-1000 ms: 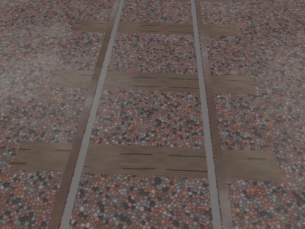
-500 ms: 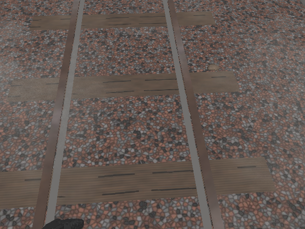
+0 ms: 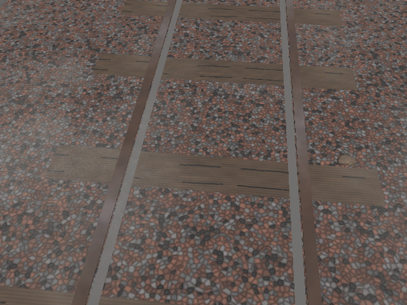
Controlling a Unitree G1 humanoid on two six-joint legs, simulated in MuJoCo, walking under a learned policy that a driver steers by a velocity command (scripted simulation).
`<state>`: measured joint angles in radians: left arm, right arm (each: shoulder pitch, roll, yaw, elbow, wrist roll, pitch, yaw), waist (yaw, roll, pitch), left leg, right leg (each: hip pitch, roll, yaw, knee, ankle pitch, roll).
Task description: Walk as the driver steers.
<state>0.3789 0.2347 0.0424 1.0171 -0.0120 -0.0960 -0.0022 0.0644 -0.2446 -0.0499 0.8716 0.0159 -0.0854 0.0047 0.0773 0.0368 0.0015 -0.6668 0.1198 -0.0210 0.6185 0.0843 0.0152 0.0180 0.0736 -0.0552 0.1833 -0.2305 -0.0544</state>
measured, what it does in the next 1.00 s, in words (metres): walks ahead: left foot, then right foot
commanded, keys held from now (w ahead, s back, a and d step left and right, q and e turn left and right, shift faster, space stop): w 1.00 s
